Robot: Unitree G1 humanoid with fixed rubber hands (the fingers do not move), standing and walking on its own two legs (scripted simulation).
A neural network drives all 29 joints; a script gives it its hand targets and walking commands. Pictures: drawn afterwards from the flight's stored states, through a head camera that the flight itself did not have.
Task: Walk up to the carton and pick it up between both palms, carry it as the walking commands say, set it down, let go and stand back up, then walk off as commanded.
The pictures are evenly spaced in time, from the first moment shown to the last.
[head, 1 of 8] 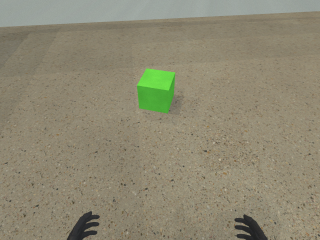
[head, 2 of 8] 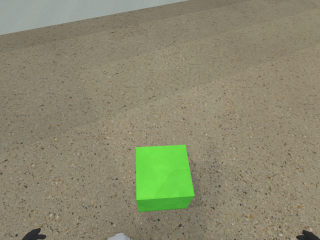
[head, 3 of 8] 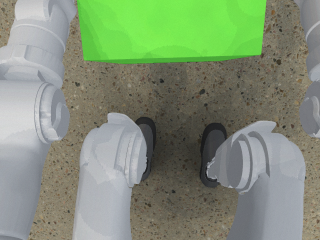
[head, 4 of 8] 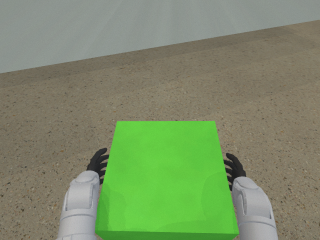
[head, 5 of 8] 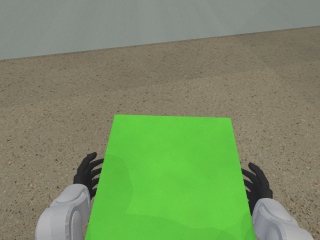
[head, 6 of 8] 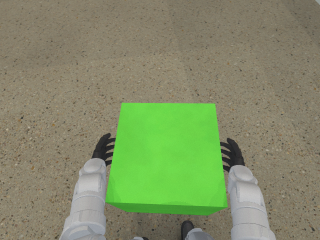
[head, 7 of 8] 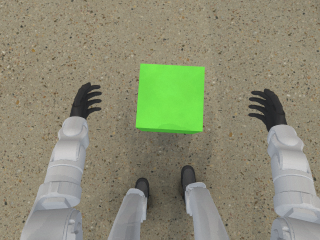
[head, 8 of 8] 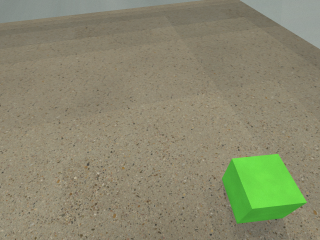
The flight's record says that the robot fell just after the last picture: no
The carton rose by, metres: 0.68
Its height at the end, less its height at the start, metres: +0.00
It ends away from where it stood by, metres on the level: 0.88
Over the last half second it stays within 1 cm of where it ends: yes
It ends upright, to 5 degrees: yes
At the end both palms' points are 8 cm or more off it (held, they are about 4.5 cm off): yes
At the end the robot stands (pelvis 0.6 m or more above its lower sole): yes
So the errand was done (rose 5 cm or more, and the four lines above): yes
